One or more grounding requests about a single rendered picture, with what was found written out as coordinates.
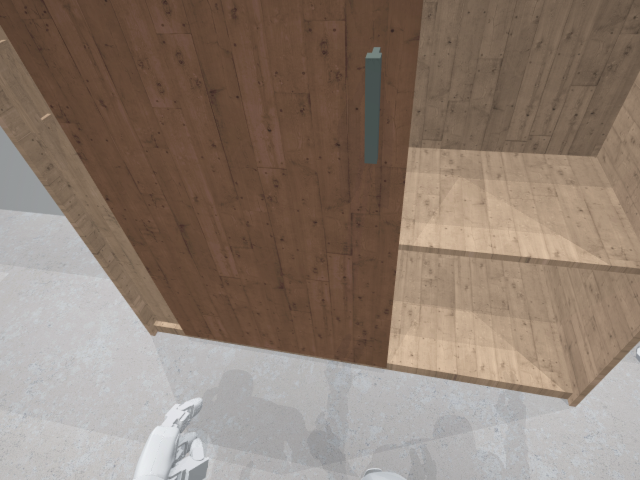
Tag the wardrobe door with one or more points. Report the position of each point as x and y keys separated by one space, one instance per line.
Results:
x=228 y=139
x=69 y=166

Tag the right robot shin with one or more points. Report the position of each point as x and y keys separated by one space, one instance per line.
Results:
x=372 y=470

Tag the left robot hand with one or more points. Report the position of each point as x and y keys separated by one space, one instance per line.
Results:
x=164 y=451

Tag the handle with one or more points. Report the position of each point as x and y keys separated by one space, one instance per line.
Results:
x=19 y=99
x=373 y=62

